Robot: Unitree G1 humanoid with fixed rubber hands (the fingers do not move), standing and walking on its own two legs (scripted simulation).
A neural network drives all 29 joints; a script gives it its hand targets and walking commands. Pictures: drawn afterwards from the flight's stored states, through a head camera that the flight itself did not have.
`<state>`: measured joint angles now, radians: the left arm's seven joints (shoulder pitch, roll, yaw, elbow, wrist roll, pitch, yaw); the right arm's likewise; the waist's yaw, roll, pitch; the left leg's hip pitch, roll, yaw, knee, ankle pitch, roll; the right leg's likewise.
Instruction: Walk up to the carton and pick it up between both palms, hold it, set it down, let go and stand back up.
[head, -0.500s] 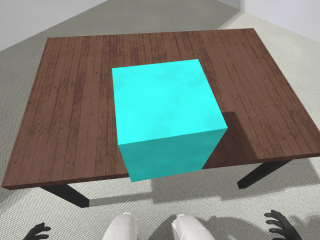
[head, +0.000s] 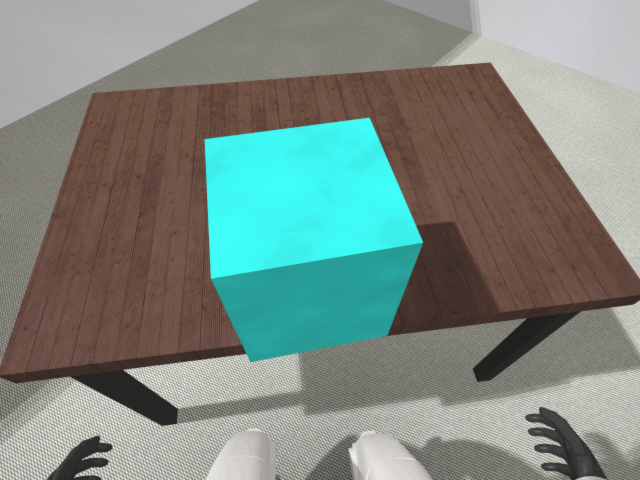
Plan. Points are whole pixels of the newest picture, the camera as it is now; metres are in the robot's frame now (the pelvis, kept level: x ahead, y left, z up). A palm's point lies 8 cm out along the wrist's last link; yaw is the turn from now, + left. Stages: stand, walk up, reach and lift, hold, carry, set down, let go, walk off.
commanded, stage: walk up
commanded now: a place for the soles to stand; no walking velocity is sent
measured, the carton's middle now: (306, 248) +0.40 +0.03 +0.02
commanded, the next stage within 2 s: none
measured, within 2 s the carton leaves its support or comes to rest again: neither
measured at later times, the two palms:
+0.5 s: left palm out of the picture +0.07 +0.33 -0.07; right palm out of the picture +0.11 -0.30 -0.08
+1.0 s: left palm out of the picture +0.07 +0.33 -0.07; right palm out of the picture +0.11 -0.30 -0.08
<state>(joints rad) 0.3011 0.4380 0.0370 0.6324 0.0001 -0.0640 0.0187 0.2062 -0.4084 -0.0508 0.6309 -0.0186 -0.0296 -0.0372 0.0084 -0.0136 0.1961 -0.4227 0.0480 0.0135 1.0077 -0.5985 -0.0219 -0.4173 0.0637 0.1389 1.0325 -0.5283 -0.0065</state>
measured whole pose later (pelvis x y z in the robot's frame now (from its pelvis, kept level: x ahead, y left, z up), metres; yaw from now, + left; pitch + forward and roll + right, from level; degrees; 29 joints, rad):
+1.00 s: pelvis -0.03 +0.01 +0.00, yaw +0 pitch -7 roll +2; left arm 0.29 0.44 0.04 0.63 0.00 0.00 0.00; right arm 0.23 -0.41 -0.05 0.63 -0.02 -0.05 -0.02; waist 0.01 -0.01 0.19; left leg -0.42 0.02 0.01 0.97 -0.43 -0.03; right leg -0.42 0.04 0.14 1.03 -0.49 0.01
